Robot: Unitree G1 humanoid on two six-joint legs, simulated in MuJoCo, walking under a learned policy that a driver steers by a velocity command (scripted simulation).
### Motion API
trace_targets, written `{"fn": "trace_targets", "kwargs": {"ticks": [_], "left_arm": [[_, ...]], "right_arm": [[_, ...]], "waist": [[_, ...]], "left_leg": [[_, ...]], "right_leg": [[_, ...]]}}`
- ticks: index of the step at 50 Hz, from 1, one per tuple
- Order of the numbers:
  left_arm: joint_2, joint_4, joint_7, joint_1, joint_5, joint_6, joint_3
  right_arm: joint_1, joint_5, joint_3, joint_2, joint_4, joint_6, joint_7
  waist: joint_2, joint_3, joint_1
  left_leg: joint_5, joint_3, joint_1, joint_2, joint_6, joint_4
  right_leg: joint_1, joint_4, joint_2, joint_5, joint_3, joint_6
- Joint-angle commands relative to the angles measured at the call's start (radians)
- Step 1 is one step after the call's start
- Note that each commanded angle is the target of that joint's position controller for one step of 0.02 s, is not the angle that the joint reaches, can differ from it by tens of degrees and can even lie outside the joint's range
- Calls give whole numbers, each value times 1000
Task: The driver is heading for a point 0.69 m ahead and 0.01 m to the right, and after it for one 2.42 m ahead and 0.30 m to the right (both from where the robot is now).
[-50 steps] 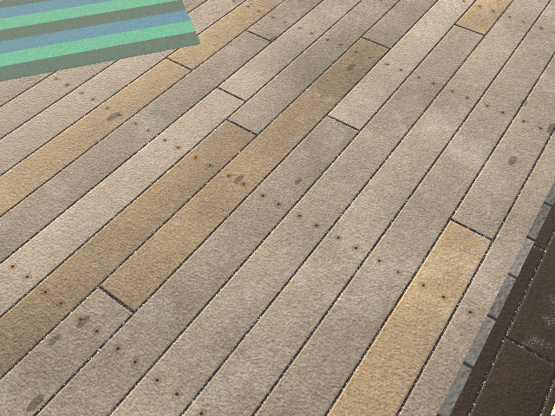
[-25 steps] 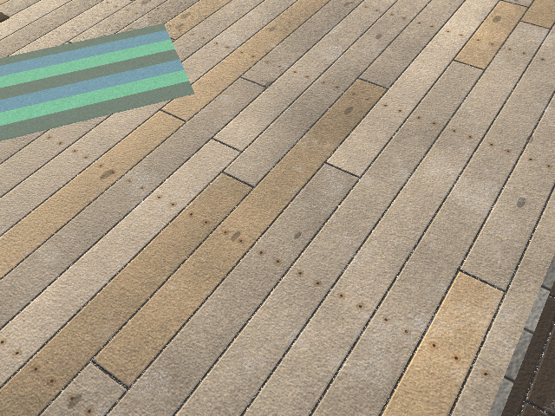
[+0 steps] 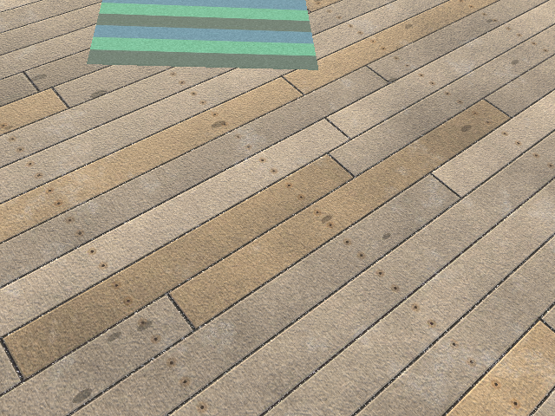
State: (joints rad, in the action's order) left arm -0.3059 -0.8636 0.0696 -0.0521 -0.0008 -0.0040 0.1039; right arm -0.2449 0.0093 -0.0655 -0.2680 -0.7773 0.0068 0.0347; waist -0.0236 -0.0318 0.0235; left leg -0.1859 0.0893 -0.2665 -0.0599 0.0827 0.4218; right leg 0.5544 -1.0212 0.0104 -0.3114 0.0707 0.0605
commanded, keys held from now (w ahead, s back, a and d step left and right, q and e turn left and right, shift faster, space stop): q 0.12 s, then w+q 0.06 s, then w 0.30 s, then no key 0.40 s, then w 0.12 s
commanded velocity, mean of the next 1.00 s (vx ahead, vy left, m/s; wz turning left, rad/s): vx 0.18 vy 0.00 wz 0.24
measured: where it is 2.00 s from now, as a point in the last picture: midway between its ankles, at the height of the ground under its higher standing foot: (201, 337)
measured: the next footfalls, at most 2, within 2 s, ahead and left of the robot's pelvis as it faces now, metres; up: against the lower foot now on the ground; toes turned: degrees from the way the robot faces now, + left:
right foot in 0.34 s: +0.10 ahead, -0.14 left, +0.00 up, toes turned +14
left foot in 0.72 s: +0.29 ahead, +0.16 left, +0.00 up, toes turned +12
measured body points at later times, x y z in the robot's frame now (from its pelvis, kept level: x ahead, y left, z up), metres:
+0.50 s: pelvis +0.09 -0.03 +0.00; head +0.10 -0.05 +0.45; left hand +0.07 +0.26 -0.12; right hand +0.28 -0.27 -0.11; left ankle +0.08 +0.11 -0.69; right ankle +0.06 -0.15 -0.75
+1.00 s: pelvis +0.22 +0.04 -0.01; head +0.24 +0.05 +0.44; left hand +0.26 +0.33 -0.13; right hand +0.41 -0.18 -0.12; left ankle +0.25 +0.15 -0.75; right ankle +0.26 -0.09 -0.72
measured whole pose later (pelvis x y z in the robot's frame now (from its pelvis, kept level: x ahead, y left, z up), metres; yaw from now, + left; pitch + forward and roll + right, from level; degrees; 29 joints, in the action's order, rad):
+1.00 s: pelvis +0.22 +0.04 -0.01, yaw +11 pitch +1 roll +1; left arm -0.28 -0.87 0.03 -0.22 0.00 0.01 0.04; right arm -0.16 0.00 -0.04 -0.25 -0.79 -0.02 -0.01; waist -0.02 -0.02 0.00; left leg -0.14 -0.03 -0.29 -0.04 0.05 0.41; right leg 0.40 -0.78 -0.06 -0.40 0.00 0.02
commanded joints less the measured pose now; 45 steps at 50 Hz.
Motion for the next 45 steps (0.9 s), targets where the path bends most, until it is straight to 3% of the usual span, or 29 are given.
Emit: {"fn": "trace_targets", "kwargs": {"ticks": [1, 6, 9, 12, 15, 16, 17, 18, 19, 20, 21, 22, 24, 28, 30, 32, 35, 36, 37, 38, 39, 40, 41, 43, 45], "left_arm": [[-69, 70, -3, 54, -5, 19, 10], [-76, 74, -17, 59, -7, 31, 6], [-82, 82, -33, 67, -14, 48, 4], [-87, 84, -55, 48, -19, 78, -1], [-68, 48, -71, -51, -17, 108, -7], [-86, 29, -69, -111, -8, 114, -4], [-124, 12, -65, -209, 6, 116, 0], [-233, -19, -71, -281, 25, 114, 25], [-193, -8, -74, -239, 11, 120, 21], [-136, 9, -70, -208, -5, 121, 5], [-117, 18, -67, -193, -11, 118, -4], [-109, 24, -62, -196, -18, 112, -8], [-101, 19, -57, -228, -9, 109, -16], [-115, 7, -52, -255, -6, 89, -21], [-152, -6, -58, -298, -7, 77, -15], [-154, -8, -61, -298, -16, 69, -17], [-139, -1, -59, -265, -24, 70, -23], [-113, 6, -60, -283, -8, 77, -33], [-32, 11, -65, -398, 21, 86, -63], [-28, -22, -68, -456, 0, 81, -69], [-119, -16, -68, -397, -23, 65, -42], [-111, 1, -61, -322, -29, 50, -42], [-88, 3, -50, -291, -18, 32, -43], [-62, -2, -32, -310, -1, 2, -45], [-42, -10, -26, -333, 6, 0, -50]], "right_arm": [[-12, 4, -49, -186, 65, -4, 13], [16, 2, -57, -199, 91, 7, 11], [24, 8, -56, -193, 100, 7, 7], [29, 3, -45, -178, 100, 2, 1], [30, 2, -24, -142, 92, -3, -3], [25, -3, -11, -107, 91, -11, -5], [19, -7, 9, -42, 94, -21, -11], [45, 19, 0, -70, 143, -37, -10], [83, 21, -20, -159, 145, -51, -9], [82, 19, -29, -185, 129, -58, -14], [67, 10, -29, -168, 114, -60, -20], [82, 4, -29, -160, 124, -68, -28], [136, 0, -17, -111, 138, -82, -40], [223, -7, 13, -25, 170, -92, -51], [227, -2, 10, -38, 172, -88, -59], [220, 4, 0, -68, 176, -80, -64], [76, -10, -28, -126, 128, -76, -53], [-6, -20, -43, -181, 115, -76, -41], [-96, -49, -51, -248, 112, -62, -30], [-122, -30, -31, -176, 90, -48, -38], [-64, -16, -18, -142, 93, -40, -48], [22, -10, -10, -122, 102, -40, -49], [93, -13, 2, -95, 105, -43, -52], [175, -32, -2, -105, 97, -48, -53], [178, -35, -6, -107, 78, -51, -49]], "waist": [[144, 94, 3], [158, 79, 9], [165, 82, 22], [186, 75, 24], [151, 67, -30], [111, 84, -52], [-36, 121, -71], [-210, 52, -68], [-145, -53, -69], [-111, -78, -63], [-106, -65, -50], [-105, -62, -54], [-102, -54, -74], [-103, -35, -95], [-118, 1, -104], [-125, 10, -85], [-89, 77, 11], [-28, 151, 43], [191, 329, 26], [292, 473, 26], [194, 354, 27], [148, 228, 9], [105, 150, -14], [143, 97, -66], [167, 115, -75]], "left_leg": [[187, 316, 244, 249, 117, -110], [134, 373, 182, 223, 130, -105], [-189, 434, 143, 200, 145, -149], [-284, 451, 105, 194, 149, -152], [-324, 423, 9, 140, 108, -97], [-343, 380, -72, 103, 71, -18], [-386, 240, -188, 2, 14, 248], [-443, 104, -429, -94, -12, 404], [-385, 108, -553, -2, -31, 537], [-295, 110, -573, 28, -40, 575], [-233, 75, -571, 52, -54, 588], [-171, 43, -578, 77, -70, 585], [-62, -19, -538, 105, -89, 550], [53, -111, -329, 83, -116, 290], [110, -130, -220, 56, -111, 218], [135, -110, -157, 50, -85, 169], [257, -104, 79, 28, -19, 21], [524, -35, 257, 116, 19, 35], [848, 244, 601, 385, 170, 121], [808, 418, 580, 490, 270, 43], [599, 353, 436, 431, 232, -10], [468, 272, 323, 380, 187, -41], [389, 201, 192, 335, 157, -82], [287, 108, -13, 267, 126, -145], [182, 71, -62, 246, 141, -173]], "right_leg": [[122, 102, -10, 14, 47, 19], [21, 233, 10, -8, 58, 29], [-37, 324, 16, -9, 51, 15], [-140, 426, 13, -20, 16, -15], [-375, 649, 8, 113, -35, -70], [-502, 669, -55, 111, 12, -98], [-628, 723, -215, 2, 199, -157], [-654, 824, -365, -195, 521, -295], [-605, 848, -413, -339, 580, -339], [-595, 854, -363, -330, 501, -309], [-605, 858, -317, -283, 429, -276], [-606, 867, -296, -222, 383, -261], [-568, 892, -250, -64, 271, -246], [-464, 827, -163, 488, 52, -220], [-447, 792, -174, 583, 30, -216], [-451, 754, -200, 607, 46, -206], [-450, 581, -167, 707, 32, -152], [-369, 434, -116, 591, -7, -108], [-108, 123, -32, 125, -48, -39], [-103, -59, 2, -375, 12, -14], [-66, -145, -36, -374, 29, -10], [-18, -153, -62, -335, 1, -12], [-35, -91, -87, -290, -6, -6], [-186, 42, -96, -177, -28, 4], [-263, 150, -82, -131, -55, 3]]}}
Keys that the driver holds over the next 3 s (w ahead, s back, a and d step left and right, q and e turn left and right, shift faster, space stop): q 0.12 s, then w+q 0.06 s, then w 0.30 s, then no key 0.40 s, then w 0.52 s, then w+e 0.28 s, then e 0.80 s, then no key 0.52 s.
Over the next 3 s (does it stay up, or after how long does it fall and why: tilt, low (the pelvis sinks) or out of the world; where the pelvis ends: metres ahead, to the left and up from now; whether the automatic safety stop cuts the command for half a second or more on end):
stays up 0.73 0.15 -0.01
